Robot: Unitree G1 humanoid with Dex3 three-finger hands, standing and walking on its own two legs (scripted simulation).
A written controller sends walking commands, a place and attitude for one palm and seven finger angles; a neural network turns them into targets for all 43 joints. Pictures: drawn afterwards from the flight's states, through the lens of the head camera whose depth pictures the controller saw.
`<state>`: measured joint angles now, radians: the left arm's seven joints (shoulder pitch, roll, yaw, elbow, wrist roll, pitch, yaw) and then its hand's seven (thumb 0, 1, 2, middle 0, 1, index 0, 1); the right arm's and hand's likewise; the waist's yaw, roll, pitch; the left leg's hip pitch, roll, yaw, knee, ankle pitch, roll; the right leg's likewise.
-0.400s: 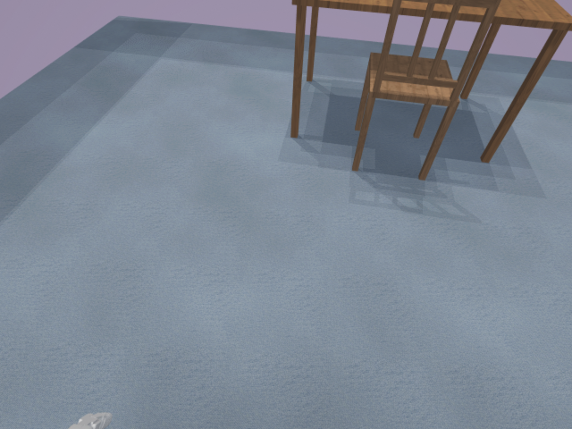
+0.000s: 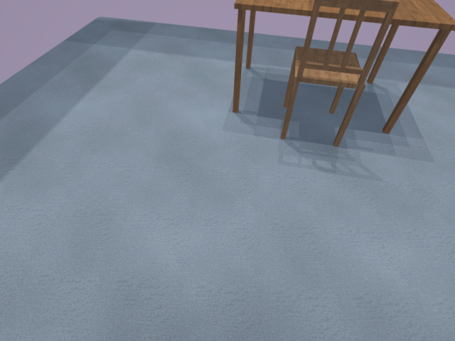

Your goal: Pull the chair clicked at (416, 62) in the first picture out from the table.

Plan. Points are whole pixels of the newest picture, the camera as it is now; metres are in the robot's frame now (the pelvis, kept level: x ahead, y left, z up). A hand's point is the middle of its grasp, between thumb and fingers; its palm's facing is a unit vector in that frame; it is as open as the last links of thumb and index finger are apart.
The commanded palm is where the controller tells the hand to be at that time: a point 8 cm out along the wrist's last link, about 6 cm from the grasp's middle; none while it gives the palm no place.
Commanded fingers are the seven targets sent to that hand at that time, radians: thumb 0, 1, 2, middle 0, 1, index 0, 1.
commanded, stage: stand and wait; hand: left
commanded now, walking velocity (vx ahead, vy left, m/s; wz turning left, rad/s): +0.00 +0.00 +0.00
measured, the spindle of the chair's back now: (333, 38) +1.52 -0.46 -0.08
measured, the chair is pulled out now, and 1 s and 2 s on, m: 0.00 0.00 0.00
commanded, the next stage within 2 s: look at it before walking up in 0.42 s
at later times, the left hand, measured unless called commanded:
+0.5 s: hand out of the picture +0.06 +0.24 -0.15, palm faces -0.04 -0.94 -0.33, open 7.3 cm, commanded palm none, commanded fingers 0.00 0.90 0.90 -0.20 -0.30 -0.20 -0.30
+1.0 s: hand out of the picture +0.06 +0.24 -0.15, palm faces -0.03 -0.94 -0.34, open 7.3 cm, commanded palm none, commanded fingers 0.00 0.90 0.90 -0.20 -0.30 -0.20 -0.30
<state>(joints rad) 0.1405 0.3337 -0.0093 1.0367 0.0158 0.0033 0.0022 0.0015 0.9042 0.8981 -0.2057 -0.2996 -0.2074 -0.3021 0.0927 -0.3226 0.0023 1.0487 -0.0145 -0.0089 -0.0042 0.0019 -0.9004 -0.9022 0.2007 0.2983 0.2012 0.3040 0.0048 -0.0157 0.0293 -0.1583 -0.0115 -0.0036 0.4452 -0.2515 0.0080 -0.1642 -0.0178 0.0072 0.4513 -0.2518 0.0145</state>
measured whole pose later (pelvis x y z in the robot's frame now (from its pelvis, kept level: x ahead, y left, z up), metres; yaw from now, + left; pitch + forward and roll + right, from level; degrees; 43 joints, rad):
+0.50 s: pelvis -0.01 -0.01 +0.00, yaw +0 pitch -2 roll +0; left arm 0.13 0.35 -0.01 1.08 0.01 0.00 0.00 0.00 0.91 0.90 -0.20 -0.30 -0.21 -0.30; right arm 0.12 -0.34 0.00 1.12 -0.01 -0.01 0.00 0.00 -0.90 -0.90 0.20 0.30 0.20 0.30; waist 0.00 -0.01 0.04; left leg -0.16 0.00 -0.01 0.40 -0.21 0.00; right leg -0.16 -0.01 0.00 0.40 -0.21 0.00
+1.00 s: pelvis -0.01 -0.01 +0.00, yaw +0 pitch -2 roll +0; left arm 0.14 0.35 -0.01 1.09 0.02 0.00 0.00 0.00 0.91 0.90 -0.20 -0.30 -0.21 -0.30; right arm 0.11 -0.33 0.01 1.12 -0.01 -0.01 0.00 0.00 -0.90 -0.90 0.20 0.30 0.20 0.30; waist 0.00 -0.01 0.04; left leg -0.14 0.00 -0.01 0.38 -0.20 0.00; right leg -0.15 -0.01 0.00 0.39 -0.20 0.00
